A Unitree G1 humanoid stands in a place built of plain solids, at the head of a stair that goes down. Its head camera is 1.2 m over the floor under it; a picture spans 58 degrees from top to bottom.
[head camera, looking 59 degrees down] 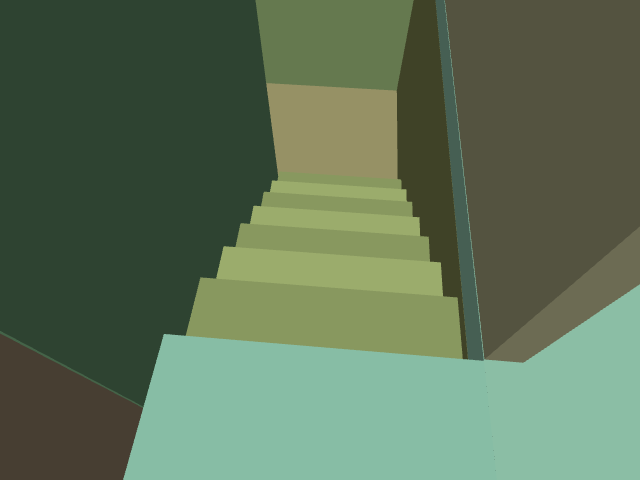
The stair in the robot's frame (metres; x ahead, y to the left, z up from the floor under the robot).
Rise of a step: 0.18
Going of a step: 0.24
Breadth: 0.91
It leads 5 degrees to the right of straight ahead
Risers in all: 8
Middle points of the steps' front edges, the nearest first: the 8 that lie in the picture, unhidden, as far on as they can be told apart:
0.37 0.00 0.00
0.64 -0.03 -0.18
0.87 -0.05 -0.37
1.11 -0.07 -0.55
1.34 -0.09 -0.73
1.58 -0.11 -0.92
1.81 -0.13 -1.10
2.05 -0.15 -1.28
